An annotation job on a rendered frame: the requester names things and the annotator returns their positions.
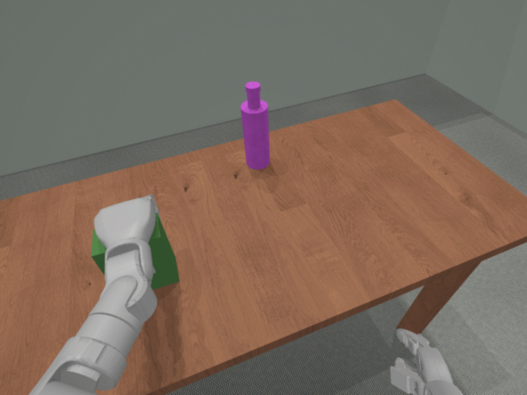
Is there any left robot forearm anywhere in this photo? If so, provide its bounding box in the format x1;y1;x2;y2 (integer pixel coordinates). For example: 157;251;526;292
29;239;157;395

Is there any robot right hand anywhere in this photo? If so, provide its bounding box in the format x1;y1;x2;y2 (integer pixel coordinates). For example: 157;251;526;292
390;328;453;395

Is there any left robot upper arm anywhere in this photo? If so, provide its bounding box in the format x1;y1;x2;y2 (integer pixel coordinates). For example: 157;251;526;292
38;379;99;395

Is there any sponge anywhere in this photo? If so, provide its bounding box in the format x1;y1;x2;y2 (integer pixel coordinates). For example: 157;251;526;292
91;213;180;290

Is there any robot left hand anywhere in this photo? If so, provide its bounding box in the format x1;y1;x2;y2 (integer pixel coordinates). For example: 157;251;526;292
94;194;161;274

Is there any table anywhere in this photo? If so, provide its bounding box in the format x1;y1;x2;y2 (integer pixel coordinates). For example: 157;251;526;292
0;100;527;395

